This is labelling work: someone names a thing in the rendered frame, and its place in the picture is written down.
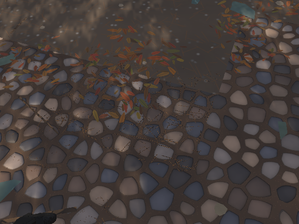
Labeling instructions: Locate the robot left hand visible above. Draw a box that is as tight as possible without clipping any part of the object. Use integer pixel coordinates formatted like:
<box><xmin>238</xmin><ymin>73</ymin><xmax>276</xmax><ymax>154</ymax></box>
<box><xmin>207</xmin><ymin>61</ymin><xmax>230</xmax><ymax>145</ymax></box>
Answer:
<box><xmin>13</xmin><ymin>213</ymin><xmax>57</xmax><ymax>224</ymax></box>

